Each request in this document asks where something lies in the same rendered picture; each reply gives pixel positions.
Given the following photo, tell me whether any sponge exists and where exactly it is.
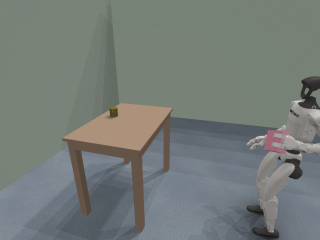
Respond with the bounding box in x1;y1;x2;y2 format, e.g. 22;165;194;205
264;130;290;154

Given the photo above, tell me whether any left robot hand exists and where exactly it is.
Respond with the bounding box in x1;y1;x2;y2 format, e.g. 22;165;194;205
271;133;297;150

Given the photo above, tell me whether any robot right upper arm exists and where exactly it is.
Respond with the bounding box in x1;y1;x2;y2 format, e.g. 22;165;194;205
290;100;303;108

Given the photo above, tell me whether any left robot forearm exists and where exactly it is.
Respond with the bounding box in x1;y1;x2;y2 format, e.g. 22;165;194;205
293;140;320;155

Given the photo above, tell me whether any table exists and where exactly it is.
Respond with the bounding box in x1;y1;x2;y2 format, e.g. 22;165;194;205
62;103;173;232

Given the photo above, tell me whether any right robot hand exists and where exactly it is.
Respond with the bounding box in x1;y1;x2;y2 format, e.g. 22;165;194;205
246;136;266;150

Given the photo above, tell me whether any robot left upper arm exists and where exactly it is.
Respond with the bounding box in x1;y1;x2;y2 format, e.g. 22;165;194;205
307;110;320;144

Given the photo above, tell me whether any robot torso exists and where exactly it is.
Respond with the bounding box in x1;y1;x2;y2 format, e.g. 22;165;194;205
280;99;320;165

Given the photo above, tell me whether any right robot forearm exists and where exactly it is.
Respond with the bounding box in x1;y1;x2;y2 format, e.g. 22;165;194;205
265;123;287;138

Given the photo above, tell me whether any robot right thigh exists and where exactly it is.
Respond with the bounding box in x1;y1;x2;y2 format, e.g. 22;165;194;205
257;151;281;188

